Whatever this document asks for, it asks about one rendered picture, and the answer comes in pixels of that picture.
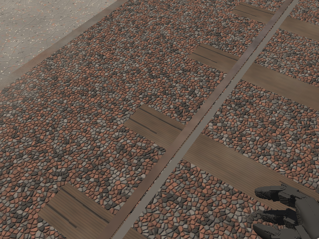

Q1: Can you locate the robot right hand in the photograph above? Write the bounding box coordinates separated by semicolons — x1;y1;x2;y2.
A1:
252;183;319;239

